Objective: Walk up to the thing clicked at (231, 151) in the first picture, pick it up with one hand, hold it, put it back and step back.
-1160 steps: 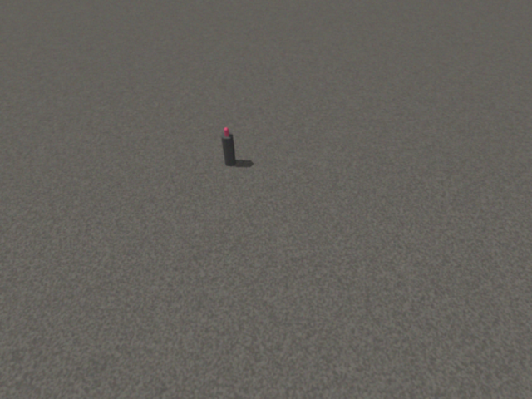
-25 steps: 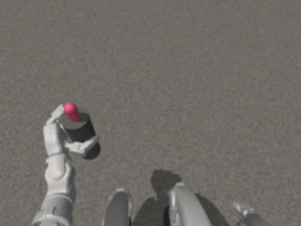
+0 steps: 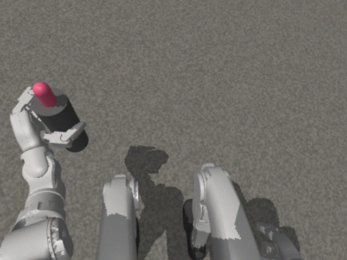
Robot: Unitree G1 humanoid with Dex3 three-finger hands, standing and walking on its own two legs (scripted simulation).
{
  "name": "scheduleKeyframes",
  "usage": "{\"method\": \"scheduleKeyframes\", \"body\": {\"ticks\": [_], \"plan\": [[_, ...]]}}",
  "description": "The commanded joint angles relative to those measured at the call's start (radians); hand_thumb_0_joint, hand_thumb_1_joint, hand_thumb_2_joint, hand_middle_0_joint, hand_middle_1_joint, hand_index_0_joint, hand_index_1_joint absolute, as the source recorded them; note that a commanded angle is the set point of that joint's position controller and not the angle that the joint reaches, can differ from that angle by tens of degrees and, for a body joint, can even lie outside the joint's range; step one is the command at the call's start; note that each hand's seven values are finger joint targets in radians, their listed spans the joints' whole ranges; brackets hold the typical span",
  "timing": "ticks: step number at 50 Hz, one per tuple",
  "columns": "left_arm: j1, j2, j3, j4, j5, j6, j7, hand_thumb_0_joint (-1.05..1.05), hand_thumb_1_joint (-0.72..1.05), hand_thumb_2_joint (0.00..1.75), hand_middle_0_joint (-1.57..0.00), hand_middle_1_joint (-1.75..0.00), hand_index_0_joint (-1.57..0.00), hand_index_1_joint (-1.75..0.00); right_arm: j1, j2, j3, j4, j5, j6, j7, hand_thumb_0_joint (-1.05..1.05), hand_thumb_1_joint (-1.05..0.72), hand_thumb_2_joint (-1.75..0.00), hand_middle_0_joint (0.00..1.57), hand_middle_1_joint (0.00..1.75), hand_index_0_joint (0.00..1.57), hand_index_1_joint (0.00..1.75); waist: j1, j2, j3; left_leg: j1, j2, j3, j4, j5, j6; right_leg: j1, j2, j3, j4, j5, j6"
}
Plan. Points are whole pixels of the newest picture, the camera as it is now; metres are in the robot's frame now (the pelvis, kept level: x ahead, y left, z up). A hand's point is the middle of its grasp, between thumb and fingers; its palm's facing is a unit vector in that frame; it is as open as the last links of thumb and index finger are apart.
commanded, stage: crouch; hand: left
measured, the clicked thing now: (61, 119) +0.44 +0.23 -0.05
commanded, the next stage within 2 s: lower in 0.78 s
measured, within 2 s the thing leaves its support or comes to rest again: neither
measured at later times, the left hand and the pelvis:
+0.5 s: hand (67, 129) +0.45 +0.25 -0.16, palm faces +0.33 -0.94 -0.04, open 9.9 cm; pelvis -0.02 +0.01 -0.09, yaw -2 degrees
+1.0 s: hand (71, 134) +0.45 +0.26 -0.21, palm faces +0.33 -0.94 -0.04, open 9.9 cm; pelvis -0.02 +0.01 -0.12, yaw -5 degrees
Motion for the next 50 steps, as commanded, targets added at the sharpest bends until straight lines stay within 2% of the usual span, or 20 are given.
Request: {"method": "scheduleKeyframes", "body": {"ticks": [1,2,3,4,6,10,12,15,20,22,24,27,33,34,36,42,47,48,49,50], "plan": [[-0.422,0.297,0.071,-0.259,-0.018,-0.131,-0.005,0.00,-0.01,1.25,-1.24,-1.39,-1.25,-1.40,0.139,-0.216,-0.061,-0.050,-0.002,-0.010,-0.007,0.00,-0.91,-0.91,0.20,0.30,0.20,0.30,0.003,0.213,-0.720,0.352,-0.016,0.026,-0.230,0.222,0.010,0.404,0.031,0.012,-0.132,0.182,-0.025],[-0.408,0.294,0.081,-0.227,-0.020,-0.129,-0.007,0.00,-0.01,1.25,-1.24,-1.40,-1.26,-1.41,0.136,-0.217,-0.060,-0.046,-0.003,-0.009,-0.006,0.00,-0.91,-0.91,0.20,0.30,0.20,0.30,0.006,0.202,-0.690,0.334,-0.015,0.025,-0.223,0.197,0.010,0.373,0.032,0.007,-0.122,0.160,-0.025],[-0.431,0.276,0.062,-0.224,-0.018,-0.131,-0.013,0.00,0.00,1.26,-1.25,-1.41,-1.27,-1.42,0.132,-0.220,-0.056,-0.044,-0.006,-0.009,-0.004,0.00,-0.91,-0.91,0.20,0.30,0.20,0.30,-0.011,0.225,-0.671,0.329,-0.014,0.024,-0.210,0.185,0.011,0.343,0.029,0.002,-0.105,0.153,-0.024],[-0.427,0.314,0.090,-0.211,-0.015,-0.130,-0.011,0.00,0.01,1.27,-1.26,-1.41,-1.27,-1.42,0.137,-0.226,-0.057,-0.045,-0.008,-0.009,-0.004,0.00,-0.91,-0.91,0.20,0.30,0.20,0.30,-0.003,0.209,-0.682,0.302,-0.016,0.030,-0.191,0.169,0.014,0.348,0.031,0.004,-0.101,0.140,-0.023],[-0.470,0.334,0.082,-0.217,-0.003,-0.133,-0.017,0.00,0.00,1.26,-1.27,-1.42,-1.28,-1.42,0.146,-0.231,-0.050,-0.037,-0.013,-0.004,-0.003,0.00,-0.91,-0.91,0.20,0.30,0.20,0.30,-0.016,0.234,-0.685,0.299,-0.014,0.031,-0.169,0.172,0.012,0.326,0.030,0.000,-0.073,0.144,-0.022],[-0.491,0.345,0.089,-0.175,0.003,-0.134,-0.028,0.00,0.02,1.26,-1.28,-1.43,-1.30,-1.43,0.122,-0.252,-0.036,-0.047,-0.020,0.001,0.000,0.00,-0.90,-0.91,0.20,0.30,0.20,0.30,-0.033,0.254,-0.599,0.272,-0.007,-0.001,-0.162,0.070,0.009,0.203,0.027,-0.028,-0.030,0.071,-0.021],[-0.495,0.378,0.109,-0.171,0.004,-0.137,-0.027,0.00,0.03,1.28,-1.27,-1.44,-1.30,-1.44,0.122,-0.258,-0.027,-0.045,-0.026,0.003,0.003,0.00,-0.90,-0.90,0.20,0.30,0.20,0.30,-0.030,0.244,-0.610,0.235,-0.011,0.008,-0.132,0.060,0.013,0.231,0.026,-0.028,-0.017,0.065,-0.015],[-0.513,0.404,0.122,-0.200,-0.002,-0.139,-0.028,0.00,0.02,1.27,-1.27,-1.43,-1.29,-1.43,0.131,-0.270,-0.014,-0.051,-0.035,0.008,0.002,0.00,-0.90,-0.90,0.20,0.30,0.20,0.30,-0.037,0.263,-0.654,0.238,-0.012,0.016,-0.090,0.116,0.011,0.253,0.028,-0.028,0.006,0.109,-0.014],[-0.518,0.409,0.116,-0.182,0.011,-0.138,-0.024,0.00,0.07,1.29,-1.29,-1.45,-1.31,-1.45,0.119,-0.284,0.002,-0.051,-0.047,0.012,0.004,0.00,-0.90,-0.90,0.20,0.30,0.20,0.30,-0.054,0.288,-0.599,0.201,-0.008,-0.004,-0.067,0.085,0.008,0.195,0.027,-0.044,0.045,0.097,-0.016],[-0.486,0.440,0.146,-0.166,0.013,-0.137,-0.023,0.00,0.09,1.29,-1.27,-1.44,-1.30,-1.44,0.124,-0.296,0.009,-0.053,-0.052,0.015,0.005,0.00,-0.90,-0.90,0.20,0.30,0.20,0.30,-0.050,0.284,-0.606,0.200,-0.009,-0.005,-0.047,0.123,0.007,0.209,0.026,-0.049,0.059,0.126,-0.014],[-0.489,0.426,0.130,-0.167,0.012,-0.138,-0.032,0.00,0.09,1.29,-1.27,-1.45,-1.30,-1.44,0.116,-0.302,0.013,-0.057,-0.055,0.017,0.007,0.00,-0.90,-0.90,0.20,0.30,0.20,0.30,-0.061,0.295,-0.587,0.195,-0.009,-0.011,-0.040,0.113,0.007,0.181,0.027,-0.053,0.066,0.121,-0.015],[-0.487,0.467,0.149,-0.169,0.013,-0.135,-0.026,0.00,0.09,1.29,-1.28,-1.45,-1.31,-1.44,0.116,-0.306,0.021,-0.055,-0.059,0.023,0.006,0.00,-0.90,-0.90,0.20,0.30,0.20,0.30,-0.059,0.276,-0.580,0.153,-0.011,-0.003,-0.011,0.106,0.013,0.197,0.031,-0.053,0.069,0.117,-0.013],[-0.459,0.434,0.130,-0.169,0.007,-0.140,-0.039,0.00,0.13,1.32,-1.28,-1.46,-1.31,-1.46,0.120,-0.323,0.037,-0.054,-0.073,0.026,0.012,0.00,-0.90,-0.91,0.20,0.30,0.20,0.30,-0.077,0.322,-0.565,0.194,-0.005,-0.025,0.009,0.181,0.001,0.171,0.031,-0.070,0.109,0.181,-0.016],[-0.465,0.457,0.139,-0.184,0.011,-0.142,-0.038,0.00,0.11,1.31,-1.27,-1.45,-1.29,-1.45,0.114,-0.325,0.037,-0.057,-0.074,0.028,0.014,0.00,-0.90,-0.91,0.20,0.30,0.20,0.30,-0.069,0.324,-0.558,0.180,-0.005,-0.024,0.009,0.159,0.002,0.167,0.032,-0.069,0.110,0.160,-0.017],[-0.464,0.453,0.141,-0.164,0.013,-0.142,-0.036,0.00,0.13,1.32,-1.29,-1.47,-1.31,-1.46,0.117,-0.334,0.041,-0.058,-0.076,0.030,0.017,0.00,-0.90,-0.91,0.20,0.30,0.20,0.30,-0.084,0.323,-0.550,0.195,-0.003,-0.040,0.011,0.168,0.000,0.145,0.030,-0.078,0.122,0.171,-0.016],[-0.466,0.458,0.132,-0.188,0.008,-0.152,-0.033,0.00,0.12,1.33,-1.28,-1.47,-1.31,-1.47,0.107,-0.347,0.056,-0.057,-0.088,0.038,0.022,0.00,-0.90,-0.91,0.20,0.30,0.20,0.30,-0.088,0.357,-0.532,0.215,0.002,-0.056,0.028,0.180,-0.005,0.121,0.029,-0.087,0.146,0.180,-0.019],[-0.460,0.451,0.126,-0.153,0.007,-0.161,-0.022,0.00,0.10,1.30,-1.33,-1.47,-1.34,-1.48,0.098,-0.345,0.074,-0.060,-0.095,0.042,0.026,0.00,-0.91,-0.91,0.20,0.30,0.20,0.30,-0.108,0.324,-0.484,0.146,0.000,-0.055,0.053,0.136,0.003,0.130,0.034,-0.088,0.140,0.151,-0.015],[-0.437,0.455,0.143,-0.118,0.003,-0.165,-0.020,0.00,0.11,1.30,-1.33,-1.47,-1.34,-1.49,0.093,-0.349,0.077,-0.056,-0.096,0.041,0.026,0.00,-0.91,-0.91,0.20,0.30,0.20,0.30,-0.103,0.302,-0.483,0.141,0.000,-0.055,0.066,0.146,0.004,0.136,0.035,-0.088,0.143,0.160,-0.014],[-0.448,0.445,0.122,-0.094,0.006,-0.170,-0.020,0.00,0.09,1.30,-1.33,-1.47,-1.34,-1.49,0.087,-0.344,0.086,-0.055,-0.099,0.043,0.028,0.00,-0.91,-0.91,0.20,0.30,0.20,0.30,-0.117,0.291,-0.459,0.114,0.000,-0.050,0.081,0.138,0.007,0.138,0.039,-0.088,0.142,0.154,-0.012],[-0.436,0.441,0.135,-0.075,0.000,-0.178,-0.013,0.00,0.08,1.31,-1.33,-1.48,-1.34,-1.50,0.097,-0.349,0.096,-0.061,-0.102,0.043,0.031,0.00,-0.91,-0.91,0.20,0.30,0.20,0.30,-0.126,0.275,-0.458,0.109,0.001,-0.060,0.084,0.156,0.007,0.159,0.038,-0.095,0.143,0.169,-0.010]]}}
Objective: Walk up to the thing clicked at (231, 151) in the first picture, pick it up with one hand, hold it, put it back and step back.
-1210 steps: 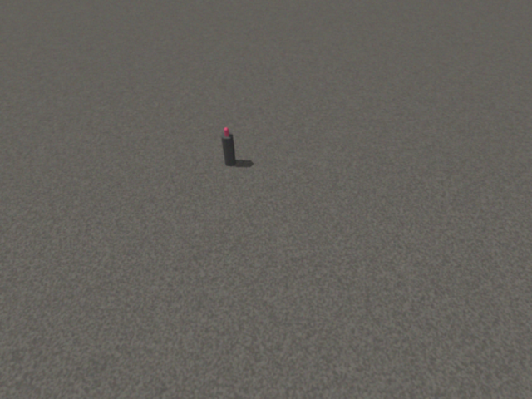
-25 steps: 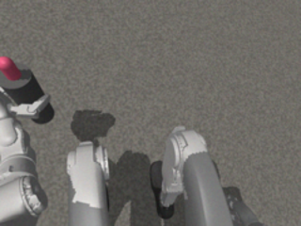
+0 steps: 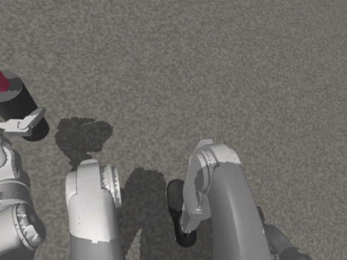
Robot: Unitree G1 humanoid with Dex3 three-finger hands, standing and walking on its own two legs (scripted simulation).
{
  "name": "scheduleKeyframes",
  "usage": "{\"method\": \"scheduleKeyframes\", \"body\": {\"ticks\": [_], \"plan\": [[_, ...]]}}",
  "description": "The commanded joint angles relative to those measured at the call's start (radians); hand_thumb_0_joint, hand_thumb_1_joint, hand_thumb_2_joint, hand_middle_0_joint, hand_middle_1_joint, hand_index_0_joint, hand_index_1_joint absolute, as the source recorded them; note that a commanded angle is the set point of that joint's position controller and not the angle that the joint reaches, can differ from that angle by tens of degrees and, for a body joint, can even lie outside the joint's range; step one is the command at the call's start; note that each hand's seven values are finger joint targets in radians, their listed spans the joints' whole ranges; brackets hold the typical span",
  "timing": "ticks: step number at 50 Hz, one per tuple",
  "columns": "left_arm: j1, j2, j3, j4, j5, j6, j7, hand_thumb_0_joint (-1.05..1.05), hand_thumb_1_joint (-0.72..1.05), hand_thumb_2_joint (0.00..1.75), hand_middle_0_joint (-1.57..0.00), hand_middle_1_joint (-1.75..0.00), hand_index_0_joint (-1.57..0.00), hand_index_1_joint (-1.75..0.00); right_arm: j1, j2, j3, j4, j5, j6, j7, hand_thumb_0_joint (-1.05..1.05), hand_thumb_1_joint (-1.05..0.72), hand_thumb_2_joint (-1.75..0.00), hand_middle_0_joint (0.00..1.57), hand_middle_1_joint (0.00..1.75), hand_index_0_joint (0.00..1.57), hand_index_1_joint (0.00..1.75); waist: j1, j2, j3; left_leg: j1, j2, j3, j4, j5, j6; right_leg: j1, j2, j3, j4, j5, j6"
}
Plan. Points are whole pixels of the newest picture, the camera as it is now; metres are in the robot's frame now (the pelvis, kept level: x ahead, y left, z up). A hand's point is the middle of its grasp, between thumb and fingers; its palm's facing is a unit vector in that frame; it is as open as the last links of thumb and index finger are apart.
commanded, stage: lower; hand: left
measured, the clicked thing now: (16, 106) +0.45 +0.28 -0.09
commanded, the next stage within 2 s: loosen in 1.16 s
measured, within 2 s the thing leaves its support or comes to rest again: neither
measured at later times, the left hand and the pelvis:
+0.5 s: hand (25, 113) +0.46 +0.28 -0.15, palm faces +0.41 -0.91 -0.03, open 9.9 cm; pelvis +0.00 +0.00 -0.02, yaw -3 degrees
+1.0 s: hand (29, 117) +0.45 +0.28 -0.18, palm faces +0.41 -0.91 -0.02, open 9.9 cm; pelvis -0.01 +0.01 -0.02, yaw -5 degrees
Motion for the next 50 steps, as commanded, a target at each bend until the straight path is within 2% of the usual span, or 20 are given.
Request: {"method": "scheduleKeyframes", "body": {"ticks": [1,3,5,6,9,10,12,19,20,21,29,31,33,35,36,37,39,42,45,50], "plan": [[-0.337,0.274,0.045,-0.181,-0.029,-0.141,0.009,0.00,0.09,1.32,-1.34,-1.49,-1.35,-1.50,0.142,-0.276,-0.060,-0.017,-0.008,0.002,-0.005,0.00,-0.90,-0.91,0.20,0.30,0.20,0.30,-0.035,0.320,-0.672,0.381,0.017,0.013,-0.298,0.121,-0.013,0.397,0.049,-0.026,-0.165,0.101,-0.037],[-0.357,0.292,0.037,-0.184,-0.020,-0.158,0.008,0.00,0.12,1.32,-1.34,-1.48,-1.35,-1.50,0.128,-0.281,-0.053,-0.018,-0.015,0.004,-0.004,0.00,-0.90,-0.90,0.20,0.30,0.20,0.30,-0.037,0.349,-0.658,0.396,0.021,0.008,-0.299,0.107,-0.016,0.379,0.050,-0.030,-0.153,0.089,-0.038],[-0.351,0.333,0.057,-0.197,-0.013,-0.174,0.009,0.00,0.12,1.31,-1.36,-1.49,-1.37,-1.50,0.120,-0.290,-0.041,-0.026,-0.025,0.006,-0.003,0.00,-0.90,-0.90,0.20,0.30,0.20,0.30,-0.036,0.361,-0.674,0.404,0.023,0.005,-0.295,0.115,-0.018,0.402,0.053,-0.038,-0.149,0.095,-0.037],[-0.326,0.319,0.053,-0.184,-0.019,-0.179,0.005,0.00,0.13,1.32,-1.36,-1.49,-1.37,-1.50,0.116,-0.292,-0.037,-0.020,-0.027,0.005,-0.001,0.00,-0.91,-0.91,0.20,0.30,0.20,0.30,-0.037,0.365,-0.669,0.412,0.026,0.002,-0.293,0.121,-0.020,0.395,0.054,-0.038,-0.141,0.098,-0.038],[-0.353,0.351,0.072,-0.217,-0.023,-0.201,0.014,0.00,0.16,1.33,-1.36,-1.50,-1.37,-1.51,0.094,-0.311,-0.021,-0.034,-0.039,0.003,0.000,0.00,-0.91,-0.91,0.20,0.30,0.20,0.30,-0.046,0.421,-0.673,0.465,0.030,-0.020,-0.303,0.135,-0.032,0.376,0.051,-0.058,-0.119,0.114,-0.039],[-0.321,0.347,0.077,-0.197,-0.022,-0.202,0.017,0.00,0.15,1.33,-1.35,-1.49,-1.36,-1.50,0.096,-0.318,-0.020,-0.032,-0.043,0.004,0.001,0.00,-0.91,-0.91,0.20,0.30,0.20,0.30,-0.045,0.427,-0.678,0.491,0.033,-0.024,-0.298,0.164,-0.035,0.382,0.050,-0.060,-0.112,0.137,-0.038],[-0.340,0.350,0.068,-0.210,-0.015,-0.213,0.024,0.00,0.16,1.34,-1.36,-1.50,-1.37,-1.51,0.083,-0.325,-0.012,-0.038,-0.051,0.004,0.003,0.00,-0.91,-0.91,0.20,0.30,0.20,0.30,-0.059,0.452,-0.657,0.502,0.036,-0.038,-0.304,0.171,-0.042,0.359,0.048,-0.069,-0.101,0.143,-0.041],[-0.312,0.355,0.055,-0.186,-0.023,-0.234,0.026,0.00,0.18,1.34,-1.34,-1.47,-1.34,-1.49,0.071,-0.334,0.019,-0.034,-0.072,0.004,0.004,0.00,-0.91,-0.91,0.20,0.30,0.20,0.30,-0.080,0.444,-0.642,0.488,0.039,-0.030,-0.253,0.212,-0.037,0.419,0.058,-0.073,-0.108,0.183,-0.034],[-0.325,0.378,0.066,-0.185,-0.024,-0.237,0.031,0.00,0.18,1.34,-1.34,-1.47,-1.34,-1.49,0.061,-0.335,0.022,-0.040,-0.072,0.005,0.005,0.00,-0.91,-0.91,0.20,0.30,0.20,0.30,-0.081,0.434,-0.626,0.450,0.039,-0.029,-0.251,0.188,-0.034,0.424,0.060,-0.073,-0.110,0.166,-0.034],[-0.297,0.360,0.062,-0.151,-0.024,-0.235,0.032,0.00,0.17,1.35,-1.35,-1.48,-1.35,-1.50,0.060,-0.336,0.025,-0.042,-0.074,0.004,0.007,0.00,-0.91,-0.91,0.20,0.30,0.20,0.30,-0.083,0.416,-0.616,0.449,0.039,-0.033,-0.253,0.176,-0.034,0.422,0.059,-0.079,-0.114,0.158,-0.032],[-0.312,0.383,0.058,-0.120,-0.029,-0.267,0.034,0.00,0.20,1.38,-1.37,-1.51,-1.38,-1.52,0.015,-0.352,0.055,-0.061,-0.088,-0.001,0.009,0.00,-0.90,-0.91,0.20,0.30,0.20,0.30,-0.103,0.403,-0.557,0.430,0.046,-0.052,-0.243,0.128,-0.033,0.416,0.064,-0.101,-0.112,0.131,-0.028],[-0.282,0.418,0.073,-0.101,-0.018,-0.267,0.038,0.00,0.19,1.36,-1.37,-1.49,-1.37,-1.51,0.006,-0.359,0.057,-0.064,-0.091,0.001,0.011,0.00,-0.90,-0.91,0.20,0.30,0.20,0.30,-0.092,0.410,-0.551,0.430,0.048,-0.057,-0.243,0.125,-0.035,0.411,0.067,-0.105,-0.107,0.126,-0.029],[-0.296,0.403,0.058,-0.108,-0.019,-0.273,0.040,0.00,0.21,1.36,-1.37,-1.49,-1.37,-1.50,0.005,-0.364,0.065,-0.067,-0.096,0.000,0.011,0.00,-0.90,-0.91,0.20,0.30,0.20,0.30,-0.111,0.420,-0.547,0.453,0.051,-0.066,-0.241,0.151,-0.039,0.413,0.066,-0.110,-0.102,0.147,-0.028],[-0.290,0.425,0.066,-0.114,-0.015,-0.279,0.043,0.00,0.22,1.36,-1.38,-1.49,-1.38,-1.51,-0.009,-0.367,0.068,-0.070,-0.099,0.000,0.012,0.00,-0.90,-0.91,0.20,0.30,0.20,0.30,-0.096,0.438,-0.541,0.466,0.053,-0.071,-0.247,0.145,-0.043,0.392,0.069,-0.116,-0.094,0.141,-0.031],[-0.300,0.423,0.059,-0.112,-0.011,-0.282,0.048,0.00,0.24,1.35,-1.38,-1.48,-1.38,-1.50,-0.010,-0.371,0.072,-0.074,-0.101,0.000,0.012,0.00,-0.90,-0.91,0.20,0.30,0.20,0.30,-0.111,0.454,-0.530,0.478,0.054,-0.080,-0.253,0.145,-0.046,0.386,0.067,-0.125,-0.089,0.144,-0.030],[-0.280,0.400,0.051,-0.084,-0.009,-0.278,0.050,0.00,0.25,1.36,-1.38,-1.48,-1.38,-1.50,-0.014,-0.375,0.072,-0.077,-0.102,0.001,0.013,0.00,-0.90,-0.91,0.20,0.30,0.20,0.30,-0.114,0.454,-0.517,0.492,0.057,-0.088,-0.257,0.148,-0.050,0.369,0.065,-0.129,-0.084,0.146,-0.030],[-0.324,0.427,0.051,-0.111,-0.009,-0.288,0.055,0.00,0.23,1.35,-1.37,-1.48,-1.37,-1.50,-0.020,-0.376,0.077,-0.076,-0.105,0.000,0.014,0.00,-0.90,-0.91,0.20,0.30,0.20,0.30,-0.120,0.454,-0.510,0.468,0.056,-0.087,-0.249,0.132,-0.046,0.376,0.068,-0.128,-0.088,0.140,-0.030],[-0.308,0.437,0.052,-0.120,-0.015,-0.292,0.059,0.00,0.23,1.32,-1.36,-1.45,-1.36,-1.46,-0.021,-0.376,0.088,-0.077,-0.109,-0.001,0.014,0.00,-0.90,-0.90,0.20,0.30,0.20,0.30,-0.114,0.460,-0.528,0.484,0.055,-0.085,-0.241,0.160,-0.047,0.401,0.072,-0.130,-0.088,0.163,-0.029],[-0.302,0.411,0.024,-0.081,-0.007,-0.292,0.061,0.00,0.23,1.33,-1.35,-1.45,-1.35,-1.47,-0.030,-0.379,0.093,-0.076,-0.111,0.001,0.015,0.00,-0.90,-0.90,0.20,0.30,0.20,0.30,-0.134,0.457,-0.488,0.489,0.060,-0.099,-0.246,0.144,-0.049,0.376,0.070,-0.137,-0.088,0.152,-0.028],[-0.310,0.452,0.045,-0.078,-0.019,-0.306,0.064,0.00,0.22,1.31,-1.35,-1.43,-1.35,-1.45,-0.037,-0.382,0.107,-0.081,-0.115,-0.002,0.015,0.00,-0.90,-0.90,0.20,0.30,0.20,0.30,-0.131,0.426,-0.491,0.451,0.058,-0.096,-0.227,0.131,-0.040,0.408,0.078,-0.139,-0.098,0.149,-0.023]]}}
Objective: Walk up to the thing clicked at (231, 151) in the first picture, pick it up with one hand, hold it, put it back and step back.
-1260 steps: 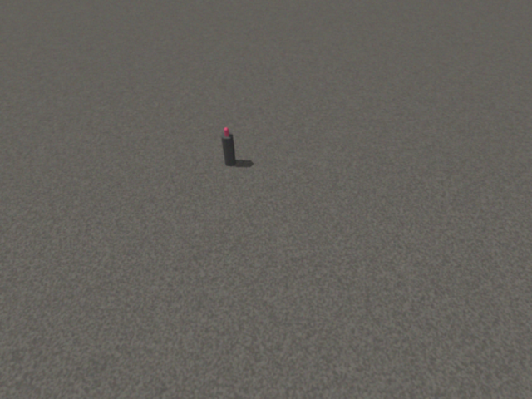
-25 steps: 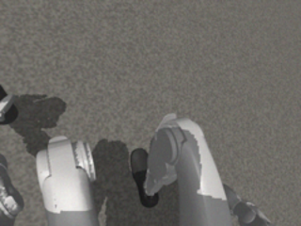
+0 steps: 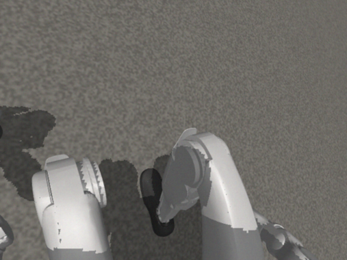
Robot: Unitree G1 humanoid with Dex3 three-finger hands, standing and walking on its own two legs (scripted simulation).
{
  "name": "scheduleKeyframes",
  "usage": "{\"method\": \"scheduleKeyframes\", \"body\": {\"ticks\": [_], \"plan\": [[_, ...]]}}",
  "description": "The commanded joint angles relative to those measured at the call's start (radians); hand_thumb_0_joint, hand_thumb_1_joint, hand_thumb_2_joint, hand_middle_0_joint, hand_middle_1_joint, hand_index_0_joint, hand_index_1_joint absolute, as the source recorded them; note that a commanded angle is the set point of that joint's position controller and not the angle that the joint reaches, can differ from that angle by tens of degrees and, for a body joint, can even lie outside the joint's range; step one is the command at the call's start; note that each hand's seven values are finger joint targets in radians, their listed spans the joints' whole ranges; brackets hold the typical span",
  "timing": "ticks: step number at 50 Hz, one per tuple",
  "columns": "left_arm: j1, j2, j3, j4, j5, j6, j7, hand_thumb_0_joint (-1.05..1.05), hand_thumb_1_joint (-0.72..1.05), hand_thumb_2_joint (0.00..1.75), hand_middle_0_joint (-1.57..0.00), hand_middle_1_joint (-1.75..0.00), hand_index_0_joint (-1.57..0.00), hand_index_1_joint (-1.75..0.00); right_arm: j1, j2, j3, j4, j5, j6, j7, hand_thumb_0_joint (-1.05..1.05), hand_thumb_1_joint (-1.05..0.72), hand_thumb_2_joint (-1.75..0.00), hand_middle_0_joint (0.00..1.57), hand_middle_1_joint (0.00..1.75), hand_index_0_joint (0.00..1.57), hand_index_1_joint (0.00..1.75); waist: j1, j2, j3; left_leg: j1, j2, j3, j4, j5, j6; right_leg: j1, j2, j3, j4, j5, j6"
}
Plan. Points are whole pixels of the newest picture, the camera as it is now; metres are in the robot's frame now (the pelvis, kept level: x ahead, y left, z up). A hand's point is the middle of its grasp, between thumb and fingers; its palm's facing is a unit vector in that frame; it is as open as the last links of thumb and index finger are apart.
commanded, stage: lower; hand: left
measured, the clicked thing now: out of the picture +0.43 +0.30 -0.16
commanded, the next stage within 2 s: loosen in 0.16 s
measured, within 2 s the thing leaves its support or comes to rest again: rests again in 1.28 s
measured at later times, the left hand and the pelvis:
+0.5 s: hand out of the picture +0.44 +0.31 -0.16, palm faces +0.48 -0.88 -0.01, open 9.7 cm; pelvis +0.00 +0.00 +0.00, yaw -1 degrees
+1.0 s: hand out of the picture +0.45 +0.31 -0.15, palm faces +0.47 -0.88 +0.01, open 15.2 cm; pelvis +0.00 +0.00 +0.00, yaw -2 degrees
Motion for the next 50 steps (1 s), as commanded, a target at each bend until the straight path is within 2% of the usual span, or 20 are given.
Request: {"method": "scheduleKeyframes", "body": {"ticks": [1,5,7,12,14,17,19,21,22,24,26,27,30,32,35,40,43,45,49,50], "plan": [[-0.306,0.258,0.023,-0.229,-0.019,-0.135,-0.001,0.00,0.23,1.31,-1.35,-1.43,-1.35,-1.45,0.092,-0.347,-0.100,-0.006,-0.004,0.009,-0.014,0.00,-0.89,-0.90,0.20,0.30,0.20,0.30,-0.089,0.572,-0.677,0.445,0.056,0.016,-0.364,0.147,-0.050,0.336,0.045,-0.045,-0.125,0.115,-0.051],[-0.309,0.250,0.012,-0.223,-0.014,-0.143,-0.001,0.00,0.23,1.32,-1.35,-1.43,-1.35,-1.45,0.074,-0.355,-0.096,-0.007,-0.009,0.012,-0.013,0.00,-0.89,-0.90,0.20,0.30,0.20,0.30,-0.092,0.588,-0.661,0.471,0.062,0.000,-0.372,0.162,-0.059,0.308,0.045,-0.056,-0.108,0.124,-0.053],[-0.306,0.278,0.024,-0.221,-0.015,-0.146,-0.002,0.00,0.23,1.32,-1.34,-1.42,-1.34,-1.45,0.080,-0.355,-0.090,-0.003,-0.011,0.015,-0.012,0.00,-0.89,-0.90,0.20,0.30,0.20,0.30,-0.085,0.592,-0.668,0.468,0.060,0.005,-0.365,0.170,-0.058,0.332,0.050,-0.055,-0.111,0.129,-0.052],[-0.307,0.263,0.015,-0.190,-0.026,-0.148,-0.005,0.00,0.25,1.31,-1.34,-1.42,-1.33,-1.44,0.079,-0.353,-0.078,0.005,-0.014,0.018,-0.016,0.00,-0.89,-0.90,0.20,0.30,0.20,0.30,-0.102,0.572,-0.643,0.447,0.063,0.004,-0.353,0.160,-0.052,0.339,0.052,-0.056,-0.124,0.127,-0.048],[-0.299,0.300,0.034,-0.199,-0.027,-0.150,-0.004,0.00,0.24,1.23,-1.36,-1.39,-1.37,-1.39,0.069,-0.355,-0.075,-0.004,-0.014,0.019,-0.017,0.00,-0.90,-0.90,0.20,0.30,0.20,0.30,-0.091,0.560,-0.651,0.427,0.061,0.011,-0.344,0.145,-0.047,0.354,0.056,-0.054,-0.131,0.119,-0.047],[-0.322,0.301,0.025,-0.229,-0.021,-0.157,0.001,0.00,0.10,0.99,-1.20,-1.18,-1.23,-1.17,0.062,-0.358,-0.074,-0.007,-0.017,0.017,-0.015,0.00,-0.90,-0.90,0.20,0.30,0.20,0.30,-0.093,0.596,-0.654,0.462,0.066,-0.004,-0.361,0.150,-0.056,0.338,0.054,-0.061,-0.118,0.118,-0.052],[-0.283,0.302,0.039,-0.220,-0.023,-0.154,0.002,0.00,0.02,0.85,-1.15,-1.09,-1.17,-1.08,0.068,-0.362,-0.077,-0.009,-0.018,0.018,-0.014,0.00,-0.90,-0.89,0.20,0.30,0.20,0.30,-0.088,0.591,-0.676,0.475,0.067,-0.005,-0.360,0.173,-0.058,0.351,0.056,-0.064,-0.115,0.134,-0.051],[-0.308,0.268,0.011,-0.217,-0.023,-0.150,-0.002,0.00,-0.12,0.73,-1.08,-0.99,-1.09,-0.97,0.065,-0.360,-0.078,-0.004,-0.018,0.019,-0.016,0.00,-0.90,-0.89,0.20,0.30,0.20,0.30,-0.097,0.597,-0.646,0.474,0.069,-0.008,-0.366,0.169,-0.060,0.329,0.054,-0.067,-0.112,0.132,-0.051],[-0.296,0.260,0.007,-0.211,-0.025,-0.148,-0.003,0.00,-0.20,0.72,-1.00,-0.91,-1.01,-0.91,0.067,-0.359,-0.079,0.001,-0.018,0.019,-0.016,0.00,-0.91,-0.90,0.20,0.30,0.20,0.30,-0.099,0.594,-0.639,0.474,0.068,-0.006,-0.363,0.162,-0.059,0.324,0.054,-0.066,-0.118,0.126,-0.051],[-0.310,0.279,0.010,-0.186,-0.024,-0.144,-0.001,0.00,-0.04,0.87,-1.12,-1.06,-1.13,-1.06,0.073,-0.361,-0.073,0.003,-0.017,0.021,-0.017,0.00,-0.89,-0.89,0.20,0.30,0.20,0.30,-0.110,0.577,-0.616,0.443,0.068,-0.007,-0.360,0.140,-0.054,0.325,0.055,-0.067,-0.126,0.114,-0.048],[-0.295,0.283,0.014,-0.195,-0.024,-0.145,-0.007,0.00,-0.14,0.72,-0.99,-0.90,-1.01,-0.90,0.065,-0.361,-0.072,-0.006,-0.017,0.023,-0.019,0.00,-0.90,-0.90,0.20,0.30,0.20,0.30,-0.103,0.563,-0.621,0.443,0.069,-0.007,-0.355,0.153,-0.054,0.333,0.055,-0.069,-0.126,0.124,-0.047],[-0.294,0.272,0.004,-0.188,-0.025,-0.145,-0.011,0.00,-0.11,0.64,-0.96,-0.86,-0.98,-0.84,0.063,-0.357,-0.072,0.000,-0.018,0.024,-0.019,0.00,-0.90,-0.89,0.20,0.30,0.20,0.30,-0.096,0.559,-0.616,0.437,0.067,-0.003,-0.353,0.146,-0.053,0.330,0.057,-0.066,-0.127,0.118,-0.048],[-0.270,0.272,0.015,-0.166,-0.033,-0.141,-0.016,0.00,-0.26,0.53,-0.75,-0.67,-0.75,-0.67,0.066,-0.363,-0.071,-0.010,-0.016,0.022,-0.018,0.00,-0.90,-0.90,0.20,0.30,0.20,0.30,-0.101,0.542,-0.635,0.444,0.069,-0.008,-0.353,0.166,-0.052,0.349,0.057,-0.070,-0.126,0.135,-0.046],[-0.253,0.248,-0.003,-0.121,-0.035,-0.133,-0.023,0.00,-0.30,0.44,-0.65,-0.55,-0.64,-0.55,0.056,-0.360,-0.068,-0.019,-0.017,0.023,-0.018,0.00,-0.89,-0.90,0.20,0.30,0.20,0.30,-0.108,0.517,-0.621,0.415,0.065,-0.001,-0.346,0.153,-0.046,0.353,0.061,-0.075,-0.133,0.129,-0.043],[-0.215,0.236,-0.008,-0.058,-0.037,-0.119,-0.031,0.00,-0.39,0.37,-0.59,-0.48,-0.59,-0.49,0.049,-0.359,-0.062,-0.035,-0.013,0.029,-0.018,0.00,-0.89,-0.89,0.20,0.30,0.20,0.30,-0.103,0.461,-0.580,0.353,0.062,0.002,-0.348,0.107,-0.039,0.350,0.064,-0.081,-0.145,0.092,-0.041],[-0.215,0.244,-0.005,-0.070,-0.041,-0.114,-0.039,0.00,-0.51,0.27,-0.47,-0.37,-0.47,-0.37,0.026,-0.360,-0.059,-0.056,-0.011,0.032,-0.016,0.00,-0.89,-0.89,0.20,0.30,0.20,0.30,-0.089,0.472,-0.549,0.352,0.067,-0.003,-0.364,0.067,-0.039,0.326,0.064,-0.085,-0.140,0.060,-0.042],[-0.232,0.265,0.014,-0.087,-0.045,-0.116,-0.038,0.00,-0.55,0.23,-0.41,-0.31,-0.41,-0.32,0.031,-0.364,-0.058,-0.061,-0.010,0.030,-0.016,0.00,-0.89,-0.90,0.20,0.30,0.20,0.30,-0.095,0.481,-0.567,0.366,0.070,-0.008,-0.364,0.080,-0.041,0.328,0.065,-0.085,-0.139,0.070,-0.043],[-0.249,0.249,-0.007,-0.090,-0.039,-0.120,-0.039,0.00,-0.57,0.18,-0.37,-0.26,-0.36,-0.27,0.022,-0.366,-0.060,-0.060,-0.011,0.029,-0.017,0.00,-0.90,-0.90,0.20,0.30,0.20,0.30,-0.108,0.501,-0.543,0.382,0.073,-0.018,-0.374,0.065,-0.046,0.295,0.063,-0.092,-0.131,0.061,-0.045],[-0.269,0.276,0.004,-0.106,-0.038,-0.125,-0.036,0.00,-0.61,0.10,-0.27,-0.15,-0.26,-0.16,0.033,-0.366,-0.056,-0.056,-0.013,0.027,-0.018,0.00,-0.90,-0.90,0.20,0.30,0.20,0.30,-0.105,0.495,-0.562,0.372,0.071,-0.011,-0.360,0.080,-0.042,0.325,0.066,-0.085,-0.135,0.077,-0.043],[-0.267,0.257,-0.009,-0.108,-0.041,-0.127,-0.037,0.00,-0.61,0.07,-0.23,-0.12,-0.22,-0.13,0.032,-0.361,-0.054,-0.056,-0.014,0.028,-0.018,0.00,-0.90,-0.90,0.20,0.30,0.20,0.30,-0.113,0.495,-0.560,0.377,0.072,-0.011,-0.357,0.094,-0.041,0.328,0.064,-0.084,-0.133,0.087,-0.043]]}}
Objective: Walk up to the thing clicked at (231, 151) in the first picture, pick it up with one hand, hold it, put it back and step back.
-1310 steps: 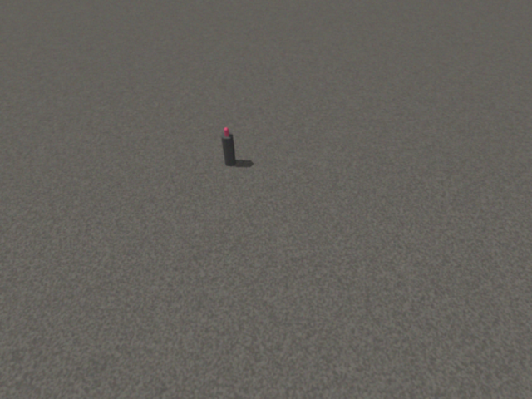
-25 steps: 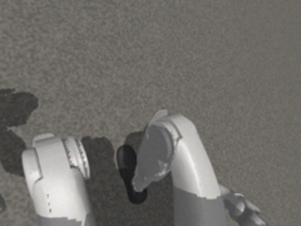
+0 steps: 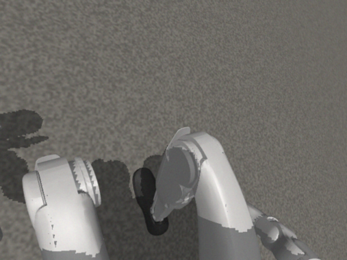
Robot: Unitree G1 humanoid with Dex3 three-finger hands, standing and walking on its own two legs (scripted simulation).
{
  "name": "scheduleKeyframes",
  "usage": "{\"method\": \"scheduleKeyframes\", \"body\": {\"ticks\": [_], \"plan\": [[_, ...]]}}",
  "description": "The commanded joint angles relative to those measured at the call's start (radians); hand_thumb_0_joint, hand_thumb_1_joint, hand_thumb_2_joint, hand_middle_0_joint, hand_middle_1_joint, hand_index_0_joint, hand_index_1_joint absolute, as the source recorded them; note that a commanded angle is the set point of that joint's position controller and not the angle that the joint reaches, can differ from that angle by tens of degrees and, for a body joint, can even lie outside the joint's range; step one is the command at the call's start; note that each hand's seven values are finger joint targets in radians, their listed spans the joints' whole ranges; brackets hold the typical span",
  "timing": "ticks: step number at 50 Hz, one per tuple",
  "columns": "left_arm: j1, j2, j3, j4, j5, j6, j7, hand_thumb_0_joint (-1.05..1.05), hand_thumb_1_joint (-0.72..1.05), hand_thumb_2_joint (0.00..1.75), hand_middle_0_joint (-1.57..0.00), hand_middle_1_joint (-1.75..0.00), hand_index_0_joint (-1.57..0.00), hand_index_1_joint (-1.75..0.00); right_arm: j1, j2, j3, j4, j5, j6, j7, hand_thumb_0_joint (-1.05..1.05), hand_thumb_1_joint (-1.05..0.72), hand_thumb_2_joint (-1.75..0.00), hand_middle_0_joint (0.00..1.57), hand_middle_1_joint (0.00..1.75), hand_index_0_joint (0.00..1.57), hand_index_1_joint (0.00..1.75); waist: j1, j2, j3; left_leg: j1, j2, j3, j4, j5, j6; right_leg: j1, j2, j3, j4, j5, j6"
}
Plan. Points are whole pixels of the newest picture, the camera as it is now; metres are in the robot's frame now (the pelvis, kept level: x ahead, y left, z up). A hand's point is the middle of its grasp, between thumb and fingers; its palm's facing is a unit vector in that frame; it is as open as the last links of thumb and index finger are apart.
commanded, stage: withdraw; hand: left
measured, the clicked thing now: out of the picture +0.44 +0.31 -0.17
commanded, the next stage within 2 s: rise in 0.36 s
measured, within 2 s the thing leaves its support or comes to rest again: rests again in 0.28 s
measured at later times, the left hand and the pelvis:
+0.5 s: hand out of the picture +0.41 +0.39 -0.06, palm faces +0.47 -0.88 -0.03, open 17.7 cm; pelvis +0.01 +0.00 +0.02, yaw +3 degrees
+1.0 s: hand out of the picture +0.31 +0.38 +0.07, palm faces +0.30 -0.80 -0.52, open 17.6 cm; pelvis +0.02 -0.01 +0.15, yaw +10 degrees
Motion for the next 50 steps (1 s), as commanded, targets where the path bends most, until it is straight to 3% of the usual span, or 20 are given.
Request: {"method": "scheduleKeyframes", "body": {"ticks": [1,7,11,16,18,20,22,23,24,25,26,27,28,31,32,34,36,41,46,50], "plan": [[-0.234,0.180,-0.005,-0.159,-0.004,-0.068,-0.003,0.00,-0.61,0.04,-0.20,-0.08,-0.20,-0.09,0.076,-0.352,-0.118,0.001,-0.005,0.012,-0.016,0.00,-0.90,-0.90,0.20,0.30,0.20,0.30,-0.110,0.527,-0.588,0.383,0.058,0.016,-0.373,0.117,-0.052,0.303,0.040,-0.063,-0.118,0.081,-0.051],[-0.205,0.281,0.066,-0.214,-0.015,-0.066,-0.039,0.00,-0.61,0.06,-0.09,-0.07,-0.09,-0.07,0.089,-0.356,-0.121,0.011,0.000,0.021,-0.025,0.00,-0.90,-0.90,0.20,0.30,0.20,0.30,-0.067,0.568,-0.639,0.404,0.058,0.032,-0.373,0.150,-0.055,0.342,0.041,-0.053,-0.113,0.093,-0.053],[-0.191,0.365,0.126,-0.363,-0.024,-0.024,-0.082,0.00,-0.61,0.06,-0.08,-0.05,-0.07,-0.06,0.111,-0.358,-0.152,0.006,0.018,0.029,-0.035,0.00,-0.91,-0.90,0.20,0.30,0.20,0.30,-0.003,0.669,-0.738,0.459,0.057,0.047,-0.418,0.159,-0.064,0.348,0.036,-0.035,-0.104,0.083,-0.065],[-0.103,0.247,0.079,-0.462,-0.062,0.093,-0.159,0.00,-0.61,0.05,-0.07,-0.05,-0.07,-0.05,0.165,-0.334,-0.214,0.010,0.071,0.033,-0.052,0.00,-0.91,-0.90,0.20,0.30,0.20,0.30,0.029,0.700,-0.770,0.454,0.048,0.063,-0.475,0.146,-0.064,0.279,0.021,-0.016,-0.113,0.069,-0.075],[-0.102,0.167,0.025,-0.492,-0.078,0.144,-0.190,0.00,-0.61,0.02,-0.07,-0.04,-0.07,-0.04,0.194,-0.321,-0.244,0.020,0.097,0.032,-0.056,0.00,-0.91,-0.90,0.20,0.30,0.20,0.30,0.025,0.665,-0.775,0.444,0.044,0.068,-0.476,0.148,-0.060,0.236,0.017,-0.004,-0.121,0.072,-0.078],[-0.114,0.036,-0.067,-0.444,-0.106,0.197,-0.226,0.00,-0.61,0.03,-0.05,-0.05,-0.07,-0.04,0.214,-0.297,-0.257,0.034,0.125,0.026,-0.061,0.00,-0.90,-0.90,0.20,0.30,0.20,0.30,-0.010,0.575,-0.704,0.364,0.036,0.075,-0.471,0.076,-0.041,0.212,0.014,0.005,-0.156,0.028,-0.075],[-0.164,0.101,-0.020,-0.462,-0.114,0.228,-0.231,0.00,-0.61,0.04,-0.04,-0.07,-0.07,-0.05,0.228,-0.298,-0.276,0.033,0.147,0.020,-0.068,0.00,-0.89,-0.89,0.20,0.30,0.20,0.30,0.011,0.529,-0.677,0.323,0.033,0.074,-0.483,0.021,-0.030,0.181,0.008,0.017,-0.169,-0.010,-0.073],[-0.171,0.078,-0.043,-0.435,-0.107,0.241,-0.236,0.00,-0.61,0.04,-0.03,-0.06,-0.07,-0.03,0.232,-0.292,-0.279,0.027,0.152,0.021,-0.068,0.00,-0.87,-0.89,0.20,0.30,0.20,0.30,0.001,0.518,-0.686,0.341,0.033,0.070,-0.489,0.013,-0.031,0.178,0.006,0.017,-0.175,-0.017,-0.072],[-0.208,0.095,-0.033,-0.467,-0.104,0.242,-0.234,0.00,-0.53,0.06,-0.05,-0.03,-0.04,-0.04,0.247,-0.284,-0.284,0.031,0.152,0.023,-0.067,0.00,-0.83,-0.89,0.20,0.30,0.20,0.30,0.009,0.516,-0.717,0.345,0.030,0.074,-0.489,0.014,-0.030,0.195,0.006,0.020,-0.178,-0.021,-0.073],[-0.224,0.369,0.026,-0.573,0.066,0.294,-0.192,0.00,-0.52,0.04,-0.07,-0.08,-0.08,-0.07,0.277,-0.262,-0.344,0.056,0.190,0.038,-0.075,0.00,-0.91,-0.91,0.20,0.30,0.20,0.30,0.112,0.631,-0.892,0.495,0.025,0.116,-0.552,0.087,-0.035,0.220,-0.002,0.047,-0.207,0.001,-0.082],[-0.223,0.265,-0.007,-0.545,0.053,0.339,-0.183,0.00,-0.52,0.05,-0.07,-0.08,-0.08,-0.07,0.275,-0.239,-0.344,0.027,0.204,0.046,-0.075,0.00,-0.91,-0.91,0.20,0.30,0.20,0.30,0.095,0.646,-0.929,0.524,0.031,0.119,-0.570,0.109,-0.039,0.223,0.000,0.056,-0.210,0.008,-0.081],[-0.193,0.187,-0.038,-0.478,0.062,0.375,-0.175,0.00,-0.49,0.03,-0.06,-0.06,-0.08,-0.04,0.292,-0.236,-0.358,0.037,0.212,0.054,-0.070,0.00,-0.91,-0.91,0.20,0.30,0.20,0.30,0.078,0.637,-0.877,0.501,0.029,0.124,-0.587,0.088,-0.039,0.179,-0.003,0.059,-0.211,-0.005,-0.084],[-0.175,0.198,-0.021,-0.486,0.078,0.399,-0.170,0.00,-0.50,0.03,-0.07,-0.07,-0.08,-0.06,0.307,-0.241,-0.370,0.043,0.216,0.059,-0.066,0.00,-0.92,-0.91,0.20,0.30,0.20,0.30,0.077,0.639,-0.870,0.500,0.027,0.128,-0.590,0.107,-0.038,0.175,-0.002,0.060,-0.209,0.008,-0.086],[-0.146,0.337,0.065,-0.543,0.129,0.476,-0.136,0.00,-0.50,0.01,-0.07,-0.07,-0.09,-0.04,0.328,-0.228,-0.398,0.046,0.241,0.081,-0.075,0.00,-0.95,-0.92,0.20,0.30,0.20,0.30,0.139,0.655,-0.929,0.558,0.023,0.139,-0.621,0.154,-0.038,0.165,-0.008,0.083,-0.216,0.008,-0.091],[-0.131,0.351,0.066,-0.594,0.141,0.502,-0.134,0.00,-0.50,0.01,-0.07,-0.07,-0.10,-0.05,0.329,-0.222,-0.410,0.030,0.250,0.090,-0.078,0.00,-0.97,-0.92,0.20,0.30,0.20,0.30,0.157,0.673,-0.968,0.590,0.024,0.138,-0.643,0.168,-0.039,0.170,-0.011,0.091,-0.217,0.015,-0.093],[-0.098,0.257,0.016,-0.596,0.150,0.565,-0.127,0.00,-0.52,0.07,-0.06,-0.06,-0.06,-0.06,0.337,-0.195,-0.435,0.016,0.270,0.099,-0.080,0.00,-0.90,-0.90,0.20,0.30,0.20,0.30,0.152,0.650,-0.974,0.581,0.021,0.145,-0.686,0.132,-0.033,0.172,-0.011,0.106,-0.240,-0.004,-0.094],[-0.008,0.246,0.025,-0.581,0.160,0.627,-0.107,0.00,-0.56,0.05,-0.05,-0.05,-0.05,-0.05,0.333,-0.179,-0.454,-0.003,0.292,0.101,-0.089,0.00,-0.90,-0.90,0.20,0.30,0.20,0.30,0.174,0.569,-0.953,0.530,0.014,0.158,-0.722,0.071,-0.019,0.205,-0.011,0.121,-0.288,-0.044,-0.091],[0.100,0.087,-0.097,-0.724,0.154,0.767,-0.068,0.00,-0.59,0.03,-0.05,-0.05,-0.05,-0.05,0.345,-0.148,-0.501,-0.048,0.327,0.104,-0.113,0.00,-0.90,-0.90,0.20,0.30,0.20,0.30,0.168,0.435,-1.010,0.553,0.003,0.192,-0.804,0.004,0.002,0.334,-0.007,0.154,-0.451,-0.098,-0.083],[0.273,0.016,-0.156,-0.986,0.135,0.886,-0.010,0.00,-0.61,0.02,-0.05,-0.04,-0.05,-0.04,0.338,-0.123,-0.528,-0.095,0.362,0.095,-0.148,0.00,-0.90,-0.90,0.20,0.30,0.20,0.30,0.204,0.396,-1.051,0.716,0.012,0.178,-0.942,0.023,0.000,0.461,-0.011,0.179,-0.580,-0.082,-0.083],[0.371,0.046,-0.128,-1.168,0.124,0.951,0.050,0.00,-0.56,0.05,-0.05,-0.05,-0.05,-0.05,0.332,-0.081,-0.523,-0.124,0.379,0.084,-0.191,0.00,-0.90,-0.90,0.20,0.30,0.20,0.30,0.232,0.376,-1.094,0.810,0.010,0.219,-1.025,0.079,0.005,0.685,-0.010,0.217,-0.716,-0.055,-0.078]]}}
